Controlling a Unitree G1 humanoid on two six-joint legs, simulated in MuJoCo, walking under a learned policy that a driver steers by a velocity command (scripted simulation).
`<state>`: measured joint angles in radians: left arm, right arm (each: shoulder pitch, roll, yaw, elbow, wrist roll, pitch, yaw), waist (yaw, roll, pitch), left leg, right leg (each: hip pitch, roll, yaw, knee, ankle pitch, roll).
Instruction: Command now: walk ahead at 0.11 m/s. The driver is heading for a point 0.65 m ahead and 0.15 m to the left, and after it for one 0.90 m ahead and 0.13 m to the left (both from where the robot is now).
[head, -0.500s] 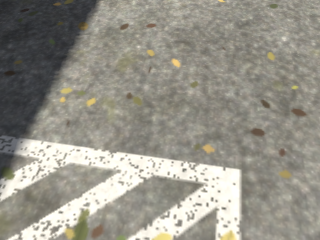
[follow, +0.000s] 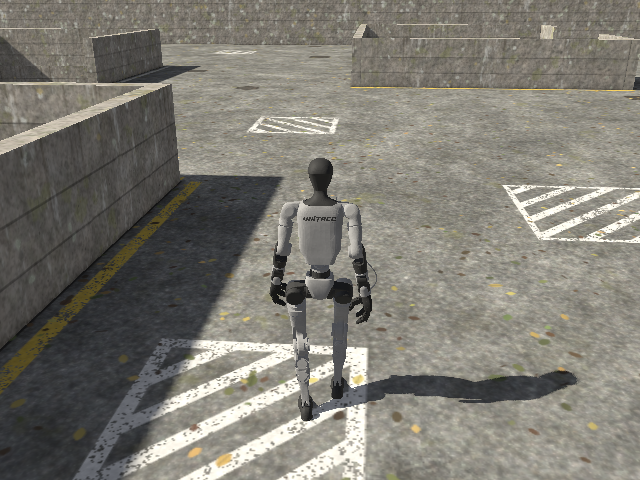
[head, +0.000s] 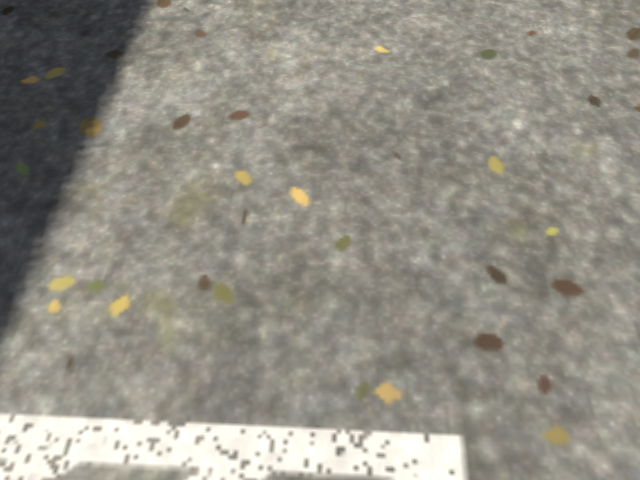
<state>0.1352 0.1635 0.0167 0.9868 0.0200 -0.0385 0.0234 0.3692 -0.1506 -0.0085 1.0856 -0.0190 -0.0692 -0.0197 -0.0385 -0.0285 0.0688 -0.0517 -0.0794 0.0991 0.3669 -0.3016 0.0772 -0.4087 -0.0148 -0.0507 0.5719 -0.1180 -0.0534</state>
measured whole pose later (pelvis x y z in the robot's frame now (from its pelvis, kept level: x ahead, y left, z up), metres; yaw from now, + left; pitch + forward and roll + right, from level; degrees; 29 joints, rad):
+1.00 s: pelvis +0.06 +0.02 +0.01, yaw +0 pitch -1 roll +0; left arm 0.30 0.13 0.00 1.17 0.01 0.00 0.04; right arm 0.36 -0.11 0.01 1.14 -0.01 -0.02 -0.05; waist 0.01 0.00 0.02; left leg -0.07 -0.03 0.02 0.39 -0.29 0.04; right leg -0.22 0.01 -0.04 0.41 -0.17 -0.02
